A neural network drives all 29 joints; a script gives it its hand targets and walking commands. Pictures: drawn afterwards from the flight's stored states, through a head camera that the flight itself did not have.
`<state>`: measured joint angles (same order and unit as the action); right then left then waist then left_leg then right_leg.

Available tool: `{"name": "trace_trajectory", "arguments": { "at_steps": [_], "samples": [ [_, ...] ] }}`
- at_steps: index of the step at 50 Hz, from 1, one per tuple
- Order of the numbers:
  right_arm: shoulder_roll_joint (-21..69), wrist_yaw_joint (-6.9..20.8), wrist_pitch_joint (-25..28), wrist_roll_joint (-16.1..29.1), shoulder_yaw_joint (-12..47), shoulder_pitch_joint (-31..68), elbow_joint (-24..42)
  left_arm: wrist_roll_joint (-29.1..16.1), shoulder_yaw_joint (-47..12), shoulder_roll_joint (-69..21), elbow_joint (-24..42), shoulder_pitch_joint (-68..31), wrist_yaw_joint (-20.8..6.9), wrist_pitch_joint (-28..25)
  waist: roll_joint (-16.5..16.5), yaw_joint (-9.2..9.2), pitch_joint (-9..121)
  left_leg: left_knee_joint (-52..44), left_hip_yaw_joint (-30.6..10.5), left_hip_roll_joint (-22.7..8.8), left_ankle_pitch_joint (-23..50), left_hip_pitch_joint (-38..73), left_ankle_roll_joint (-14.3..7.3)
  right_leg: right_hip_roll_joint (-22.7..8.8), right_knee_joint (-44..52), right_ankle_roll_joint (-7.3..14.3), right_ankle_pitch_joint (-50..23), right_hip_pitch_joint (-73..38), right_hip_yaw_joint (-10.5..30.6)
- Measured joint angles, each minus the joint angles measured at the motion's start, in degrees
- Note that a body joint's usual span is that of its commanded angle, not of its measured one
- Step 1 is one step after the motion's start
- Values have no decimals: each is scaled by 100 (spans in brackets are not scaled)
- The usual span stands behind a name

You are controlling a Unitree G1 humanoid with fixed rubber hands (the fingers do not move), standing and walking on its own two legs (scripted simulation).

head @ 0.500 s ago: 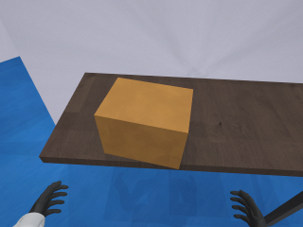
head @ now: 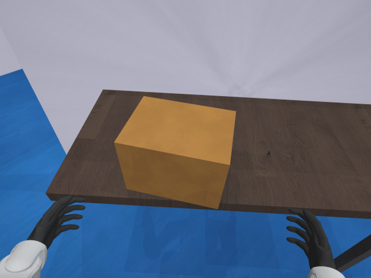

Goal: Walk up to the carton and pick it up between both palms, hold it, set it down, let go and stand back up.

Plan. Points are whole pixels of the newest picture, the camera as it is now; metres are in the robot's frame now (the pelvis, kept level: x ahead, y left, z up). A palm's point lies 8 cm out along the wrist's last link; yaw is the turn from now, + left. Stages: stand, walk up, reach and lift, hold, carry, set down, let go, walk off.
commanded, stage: reach and lift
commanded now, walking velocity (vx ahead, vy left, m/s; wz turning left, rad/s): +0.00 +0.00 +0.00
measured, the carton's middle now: (179, 151) +0.44 +0.03 +0.04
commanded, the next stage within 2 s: none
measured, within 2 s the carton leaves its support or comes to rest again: neither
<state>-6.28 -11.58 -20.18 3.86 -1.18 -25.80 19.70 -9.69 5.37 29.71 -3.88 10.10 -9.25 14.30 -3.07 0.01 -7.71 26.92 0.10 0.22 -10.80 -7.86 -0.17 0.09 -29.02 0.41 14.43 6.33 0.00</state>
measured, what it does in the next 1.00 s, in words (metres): stands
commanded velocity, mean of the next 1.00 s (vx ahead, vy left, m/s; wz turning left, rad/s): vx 0.00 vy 0.00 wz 0.00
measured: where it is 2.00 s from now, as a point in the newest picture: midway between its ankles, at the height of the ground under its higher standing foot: outside the picture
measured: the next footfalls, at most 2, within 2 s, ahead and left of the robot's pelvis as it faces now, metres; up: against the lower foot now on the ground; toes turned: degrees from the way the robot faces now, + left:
none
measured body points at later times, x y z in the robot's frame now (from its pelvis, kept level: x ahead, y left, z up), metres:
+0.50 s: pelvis +0.02 +0.00 +0.00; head +0.03 +0.02 +0.45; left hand +0.27 +0.28 +0.06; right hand +0.23 -0.19 +0.08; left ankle +0.05 +0.12 -0.74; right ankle +0.03 -0.11 -0.74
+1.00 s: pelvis +0.04 +0.00 +0.00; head +0.05 +0.02 +0.45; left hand +0.33 +0.27 +0.09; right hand +0.30 -0.17 +0.10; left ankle +0.05 +0.12 -0.74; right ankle +0.03 -0.11 -0.74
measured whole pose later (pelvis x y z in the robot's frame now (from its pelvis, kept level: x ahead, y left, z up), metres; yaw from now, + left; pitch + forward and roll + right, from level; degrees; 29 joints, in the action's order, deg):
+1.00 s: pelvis +0.04 +0.00 +0.00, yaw +0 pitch -4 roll +0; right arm -4.7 -16.5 -22.4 8.2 3.4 -8.4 18.0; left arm -14.6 6.4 31.7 1.9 0.4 -12.3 18.3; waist -2.8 0.0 -4.7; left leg 26.9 0.1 0.2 -14.1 -8.7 -0.1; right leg 0.1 -27.0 0.4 16.6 6.3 0.0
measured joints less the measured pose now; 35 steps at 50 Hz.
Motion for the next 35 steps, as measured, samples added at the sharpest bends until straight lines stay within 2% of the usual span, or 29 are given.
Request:
{"name": "trace_trajectory", "arguments": {
  "at_steps": [17, 35],
  "samples": [
    [161, -324, 5, 187, 415, -102, 869, -279, 87, 309, 415, 0, -214, -344, 39, 0, 51, 0, 0, 0, -118, -9, 4, 0, 22, 0, 104, -1, 0],
    [160, -389, -168, 270, 462, 789, 407, -492, 90, 300, 511, -152, -253, -256, 36, 0, 251, 0, 0, 0, -301, -52, 6, -1, 113, 0, 235, -1, 0]
  ]
}}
